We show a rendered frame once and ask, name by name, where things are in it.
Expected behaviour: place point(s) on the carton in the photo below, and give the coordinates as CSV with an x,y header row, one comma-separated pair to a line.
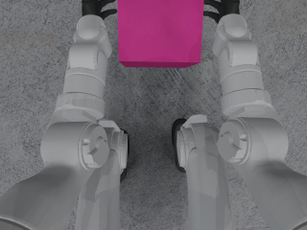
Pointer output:
x,y
160,33

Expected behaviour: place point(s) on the left robot upper arm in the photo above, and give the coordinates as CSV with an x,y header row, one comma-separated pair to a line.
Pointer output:
x,y
71,151

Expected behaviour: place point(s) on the robot left foot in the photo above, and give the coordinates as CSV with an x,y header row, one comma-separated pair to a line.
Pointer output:
x,y
124,173

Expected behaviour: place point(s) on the robot left hand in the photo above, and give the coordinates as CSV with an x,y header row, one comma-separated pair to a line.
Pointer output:
x,y
94,7

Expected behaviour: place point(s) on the left robot forearm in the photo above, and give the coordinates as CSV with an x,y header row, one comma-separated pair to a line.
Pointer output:
x,y
82,98

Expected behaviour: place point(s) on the right robot upper arm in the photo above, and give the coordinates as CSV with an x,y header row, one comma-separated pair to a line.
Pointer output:
x,y
256,148

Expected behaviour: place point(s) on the robot right hand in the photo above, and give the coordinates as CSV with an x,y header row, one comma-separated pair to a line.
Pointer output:
x,y
224,7

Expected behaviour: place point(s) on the right robot forearm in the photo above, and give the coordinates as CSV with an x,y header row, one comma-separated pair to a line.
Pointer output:
x,y
240,72

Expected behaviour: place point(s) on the left robot shin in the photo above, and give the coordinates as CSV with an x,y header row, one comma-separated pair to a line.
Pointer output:
x,y
109,123

